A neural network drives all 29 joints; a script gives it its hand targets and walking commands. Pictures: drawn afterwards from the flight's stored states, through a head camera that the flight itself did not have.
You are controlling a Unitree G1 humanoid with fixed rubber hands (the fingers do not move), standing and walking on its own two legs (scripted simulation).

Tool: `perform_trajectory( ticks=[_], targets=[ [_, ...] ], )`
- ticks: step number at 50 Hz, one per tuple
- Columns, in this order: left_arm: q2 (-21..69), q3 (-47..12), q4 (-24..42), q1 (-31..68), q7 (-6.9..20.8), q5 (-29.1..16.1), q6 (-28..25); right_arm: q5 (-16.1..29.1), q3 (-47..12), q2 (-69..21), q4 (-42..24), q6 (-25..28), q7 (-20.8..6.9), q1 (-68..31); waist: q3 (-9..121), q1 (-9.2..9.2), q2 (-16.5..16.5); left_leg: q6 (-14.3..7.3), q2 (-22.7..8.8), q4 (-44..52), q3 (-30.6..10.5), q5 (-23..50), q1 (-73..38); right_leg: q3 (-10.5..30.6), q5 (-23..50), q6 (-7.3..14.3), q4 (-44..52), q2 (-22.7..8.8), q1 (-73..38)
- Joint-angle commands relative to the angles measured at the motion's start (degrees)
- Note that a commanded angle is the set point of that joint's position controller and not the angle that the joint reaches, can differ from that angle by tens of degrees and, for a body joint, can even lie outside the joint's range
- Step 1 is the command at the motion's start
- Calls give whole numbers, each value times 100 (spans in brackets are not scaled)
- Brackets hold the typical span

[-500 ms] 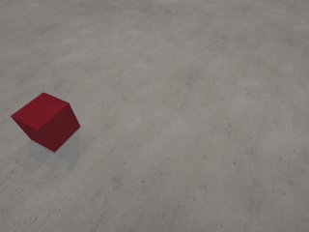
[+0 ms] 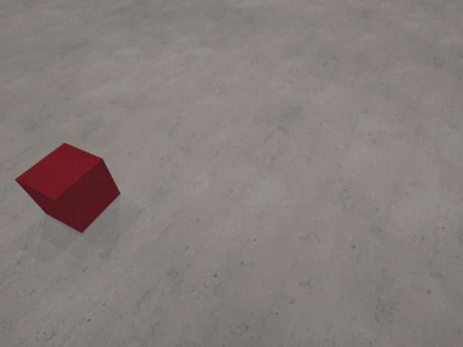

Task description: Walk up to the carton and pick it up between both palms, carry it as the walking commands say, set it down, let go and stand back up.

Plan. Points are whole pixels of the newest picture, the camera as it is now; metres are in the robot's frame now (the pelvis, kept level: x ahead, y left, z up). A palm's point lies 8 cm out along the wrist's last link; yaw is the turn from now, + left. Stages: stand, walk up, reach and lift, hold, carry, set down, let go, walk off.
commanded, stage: walk up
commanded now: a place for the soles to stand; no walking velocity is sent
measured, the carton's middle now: (73, 187) +0.99 +0.83 -0.63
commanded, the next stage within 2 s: none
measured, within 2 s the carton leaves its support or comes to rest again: neither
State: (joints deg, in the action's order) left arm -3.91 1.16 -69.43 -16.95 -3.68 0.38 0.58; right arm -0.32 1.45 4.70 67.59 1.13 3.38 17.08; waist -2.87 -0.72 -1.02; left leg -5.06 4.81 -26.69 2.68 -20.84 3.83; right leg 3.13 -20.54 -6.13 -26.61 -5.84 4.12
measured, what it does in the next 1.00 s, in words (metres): walks ahead, turning left: left foot, then right foot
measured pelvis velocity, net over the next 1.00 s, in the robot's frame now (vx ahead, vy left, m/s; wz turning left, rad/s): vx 0.25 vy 0.11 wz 0.57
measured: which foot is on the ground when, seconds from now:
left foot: down 0.00-0.10, up 0.12-0.24, down 0.26-0.72, up 0.74-1.00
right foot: down 0.00-0.28, up 0.30-0.70, down 0.72-1.00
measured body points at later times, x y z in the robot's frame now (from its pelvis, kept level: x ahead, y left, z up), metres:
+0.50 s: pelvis +0.07 +0.06 -0.02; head +0.09 +0.08 +0.43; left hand +0.10 +0.33 -0.16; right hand +0.17 -0.18 -0.16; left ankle +0.04 +0.13 -0.73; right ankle +0.14 -0.05 -0.66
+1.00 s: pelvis +0.25 +0.11 -0.02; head +0.25 +0.14 +0.43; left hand +0.14 +0.34 -0.17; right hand +0.44 -0.10 -0.14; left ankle +0.26 +0.25 -0.72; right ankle +0.34 +0.00 -0.73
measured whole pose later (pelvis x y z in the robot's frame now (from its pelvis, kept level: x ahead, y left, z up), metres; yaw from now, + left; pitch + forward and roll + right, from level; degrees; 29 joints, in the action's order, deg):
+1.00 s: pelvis +0.25 +0.11 -0.02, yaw +33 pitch -4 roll -3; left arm -12.7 1.7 -52.7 -18.3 -0.8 3.0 -2.4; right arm -1.0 3.5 16.0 48.1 1.1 -3.0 20.4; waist -5.2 0.8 0.3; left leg -0.2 -4.4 -49.1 1.7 -24.2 26.1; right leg -11.1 -21.8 -0.3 -40.6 -5.9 15.5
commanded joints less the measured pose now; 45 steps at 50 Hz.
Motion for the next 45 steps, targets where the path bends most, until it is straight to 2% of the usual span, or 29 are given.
perform_trajectory(
  ticks=[1, 2, 3, 4, 5, 6, 7, 8, 9, 10, 11, 12, 13, 14, 15, 19, 22, 23, 27, 29, 31, 33, 34, 35, 36, 39, 40, 41, 45],
  targets=[
    [-1094, 321, 715, -425, -78, 418, -144, 10, 383, 1534, -788, -40, -85, 143, -563, 334, 649, 411, -861, -420, -1791, -477, 2694, 14, -1230, 956, -1192, -57, -382],
    [-1164, 338, 598, -987, -101, 399, -216, -55, 323, 1378, -1114, -1, -156, -344, -273, 584, 100, 513, -752, -764, -1599, -833, 3283, 286, -1223, 1142, -663, -199, -941],
    [-1442, 383, 469, -1409, -87, 391, -260, -164, 286, 1189, -1446, 16, -202, -916, -816, 894, -1014, 679, -315, -1869, -671, -1257, 4256, 1108, -1598, 1569, 456, -1019, -1023],
    [-1516, 377, 401, -1750, -123, 347, -305, -271, 339, 1035, -1716, 22, -290, -1196, -1030, 1038, -1281, 756, -457, -3443, -354, -1259, 4732, 2248, -1254, 2214, 1340, -2027, -860],
    [-1800, 468, 573, -1029, -168, 427, -362, -372, 325, 1128, -1869, 15, -325, -1205, -1308, 733, -1523, 886, -946, -4190, -707, -1448, 4864, 2524, -565, 2509, 1497, -2600, -372],
    [-1769, 413, 806, -474, -133, 504, -416, -399, 320, 1049, -1769, 31, -278, -784, -1274, 500, -1284, 973, -1247, -4250, -849, -1559, 5025, 2300, 948, 2459, 1196, -2722, -640],
    [-1640, 375, 817, -216, -107, 537, -514, -443, 347, 1001, -1838, 61, -325, -760, -1278, 354, -1397, 842, -1517, -4269, -1248, -1529, 5068, 2033, 1327, 2289, 1092, -2707, -548],
    [-1647, 327, 1032, -33, -65, 599, -547, -329, 320, 902, -1765, 97, -292, -453, -898, 218, -756, 783, -1572, -3527, -1215, -1756, 4925, 1307, 1966, 2058, 596, -2461, -844],
    [-1564, 287, 1017, -83, -18, 582, -576, -291, 287, 980, -1765, 86, -377, -560, -1205, 301, -1188, 718, -1412, -3046, -766, -1579, 4683, 769, 2350, 1920, 464, -2236, -603],
    [-1640, 301, 1209, 469, 19, 608, -582, -163, 324, 1034, -1696, 114, -439, 108, -786, -227, -997, 732, -1391, -2131, -1040, -1287, 3132, 192, 2086, 1650, -175, -2105, 356],
    [-1648, 256, 1487, 988, 102, 446, -547, -113, 335, 933, -1374, 169, -483, 909, -417, -751, -533, 540, -789, -922, -85, 217, 1094, -903, 1853, 1149, -1265, -1297, 1285],
    [-1566, 187, 1588, 819, 229, 410, -509, -16, 557, 1360, -862, 219, -435, 2273, 482, -1241, 1306, 426, -311, -662, 62, 709, -792, -1281, 1370, 828, -3383, -421, 2160],
    [-1004, 21, 2034, 961, 340, 433, -457, 7, 672, 2034, -778, 204, -343, 2611, 605, -1333, 3312, -194, -1374, 351, -2661, 655, -1068, -1103, -1731, 488, -5233, 736, 3711],
    [-1421, 36, 2234, 698, 329, 308, -359, 311, 595, 2020, -1016, 60, -350, 2124, 731, -921, 2302, -508, -1737, 1256, -5000, -658, -891, 120, -1835, 641, -4830, 635, 3658],
    [-1608, 139, 2166, 707, 400, 177, -355, 131, 630, 2092, -1190, 47, -210, 1763, 69, -758, 1476, -1108, -2137, 1027, -4896, -720, -64, 170, -1233, 724, -5291, 291, 3674],
    [-1410, 126, 2299, 729, 498, 296, -339, -64, 398, 1779, -1683, 100, -144, 1122, -386, -372, 459, -513, -2101, 866, -3603, 432, 432, 96, -364, 863, -4836, -29, 3648],
    [-1270, 67, 2499, 599, 552, 301, -257, -147, 282, 1622, -1762, 246, -206, 1008, -192, -201, 543, -825, -2300, 917, -3532, 498, 975, 167, -118, 834, -4299, -107, 3307],
    [-1214, 34, 2680, 683, 556, 243, -228, -170, 242, 1625, -1827, 240, -195, 749, -530, -154, 547, -938, -1980, 863, -3113, 0, 1128, -6, 45, 704, -4012, -162, 3409],
    [-1302, 36, 3024, 1167, 608, 183, -277, -89, 216, 1617, -1939, 298, -212, 848, -1066, -261, 71, -585, -1484, 1377, -2402, -542, 1647, -457, 895, 598, -2467, 21, 3092],
    [-1174, 116, 2861, 890, 604, 224, -309, -98, 201, 1708, -1696, 315, -263, 988, -519, -201, 439, -622, -1573, 1152, -2250, -377, 1811, -399, 929, 654, -1974, 165, 2092],
    [-1374, 233, 2838, 265, 557, 199, -375, -115, 249, 1824, -1910, 330, -352, 426, -361, 261, 452, -531, -1336, 574, -1893, -886, 3005, -415, 1286, 835, -1341, 261, 317],
    [-1490, 398, 2528, -566, 420, 248, -386, -179, 145, 1573, -1854, 265, -446, 724, -177, 502, -333, -278, -858, -1050, -1267, -188, 3047, -548, 768, 848, -967, 451, -835],
    [-1956, 482, 2533, -1236, 300, 279, -412, -100, 85, 1433, -1893, 257, -482, 1016, 449, 766, -847, 46, -315, -2802, -939, 277, 3056, 1198, -870, 1280, -46, -562, -1144],
    [-2207, 515, 2607, -1310, 175, 268, -429, -84, 75, 1236, -1969, 193, -497, 1284, 585, 612, -1316, 363, -8, -4395, -656, -1377, 3251, 3484, -2535, 1804, 1190, -1817, -848],
    [-2215, 518, 2677, -686, 118, 186, -378, -280, 164, 1607, -2045, 112, -469, 1223, -2, 319, -1064, 505, -270, -5038, -678, -1147, 3718, 3996, -3999, 1917, 1667, -2052, -151],
    [-1789, 372, 2599, -125, 156, 150, -567, -327, 213, 1638, -2231, 65, -491, 751, -379, 278, -525, 510, -1015, -4841, -946, -1238, 4079, 3118, -2743, 2237, 1578, -2194, 617],
    [-1834, 321, 2563, 147, 177, 173, -607, -233, 202, 1453, -2174, 68, -510, 827, -430, 107, -883, 616, -1156, -4391, -1036, -1243, 3815, 2495, -2419, 2137, 1531, -1956, 931],
    [-1864, 347, 2513, 188, 189, 252, -618, -134, 208, 1388, -2027, 68, -534, 1285, -39, -73, -969, 595, -1146, -4158, -943, -1403, 3130, 2191, -2483, 2108, 1461, -1890, 1167],
    [-1915, 332, 2351, 307, 193, 237, -571, -92, 208, 1267, -2140, 9, -629, 1162, 52, -32, -790, 506, -1140, -2954, -464, -866, 1874, 1002, -2586, 1976, 1499, -1862, 2061]
  ],
)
